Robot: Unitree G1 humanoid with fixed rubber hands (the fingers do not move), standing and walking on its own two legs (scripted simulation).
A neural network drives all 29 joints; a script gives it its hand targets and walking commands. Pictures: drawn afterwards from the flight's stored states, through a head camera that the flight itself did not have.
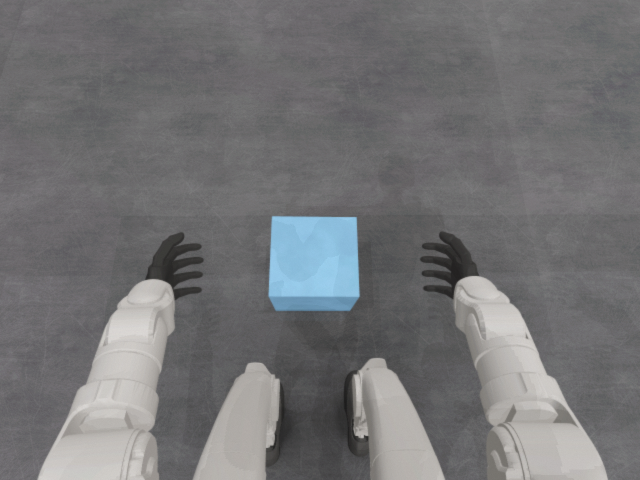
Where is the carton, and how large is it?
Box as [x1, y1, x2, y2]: [269, 216, 359, 310]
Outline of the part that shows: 272,216 269,297 275,309 349,310 359,296 356,217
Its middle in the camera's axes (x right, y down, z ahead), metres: -0.02 +0.08 +1.03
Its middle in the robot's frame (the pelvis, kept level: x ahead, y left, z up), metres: +0.49 +0.00 -0.58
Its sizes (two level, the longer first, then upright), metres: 0.212 0.201 0.219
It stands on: the floor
